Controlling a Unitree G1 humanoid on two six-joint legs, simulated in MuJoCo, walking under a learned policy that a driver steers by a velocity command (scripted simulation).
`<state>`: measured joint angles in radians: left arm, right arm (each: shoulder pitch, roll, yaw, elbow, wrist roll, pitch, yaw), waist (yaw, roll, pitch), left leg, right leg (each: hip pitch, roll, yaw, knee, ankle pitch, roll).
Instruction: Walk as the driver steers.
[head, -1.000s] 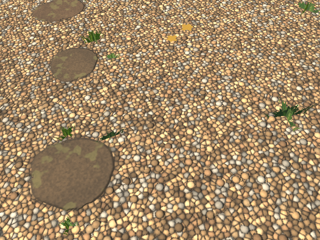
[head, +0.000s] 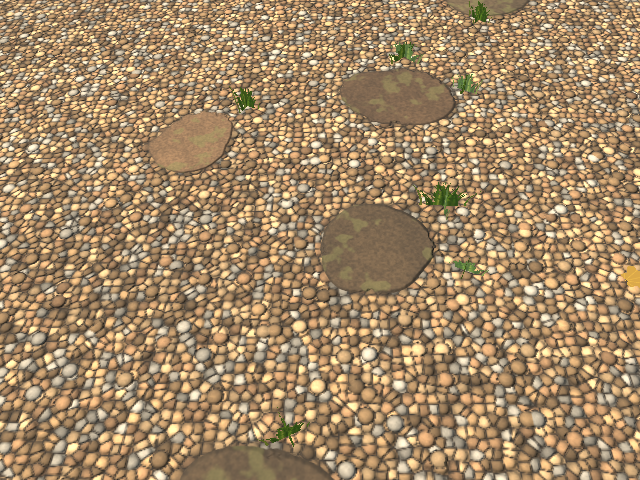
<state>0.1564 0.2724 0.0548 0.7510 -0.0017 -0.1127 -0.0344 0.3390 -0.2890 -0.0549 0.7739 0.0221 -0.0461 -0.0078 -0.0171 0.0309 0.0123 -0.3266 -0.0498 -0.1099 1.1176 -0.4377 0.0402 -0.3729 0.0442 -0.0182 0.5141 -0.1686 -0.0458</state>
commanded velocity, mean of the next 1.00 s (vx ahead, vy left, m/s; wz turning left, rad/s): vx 0.50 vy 0.00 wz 0.04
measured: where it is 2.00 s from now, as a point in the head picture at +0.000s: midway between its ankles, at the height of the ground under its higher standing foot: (321, 252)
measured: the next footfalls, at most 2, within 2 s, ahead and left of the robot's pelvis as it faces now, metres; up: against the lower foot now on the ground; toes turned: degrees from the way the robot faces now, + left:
left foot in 0.42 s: +0.40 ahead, +0.14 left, +0.00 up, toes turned +2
right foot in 0.94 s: +0.69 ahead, -0.10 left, +0.00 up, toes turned -2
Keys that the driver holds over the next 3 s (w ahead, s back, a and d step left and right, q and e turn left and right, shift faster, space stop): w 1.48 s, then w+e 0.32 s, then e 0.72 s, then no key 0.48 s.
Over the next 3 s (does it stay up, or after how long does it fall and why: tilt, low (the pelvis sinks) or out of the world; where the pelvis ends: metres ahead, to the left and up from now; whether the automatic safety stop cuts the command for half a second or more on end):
stays up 1.22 0.00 0.01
